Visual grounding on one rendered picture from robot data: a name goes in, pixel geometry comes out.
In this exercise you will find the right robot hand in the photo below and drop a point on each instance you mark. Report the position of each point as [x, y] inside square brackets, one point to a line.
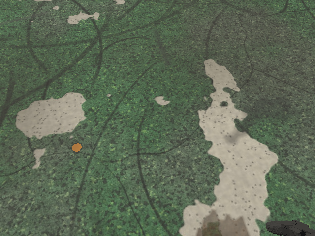
[289, 228]

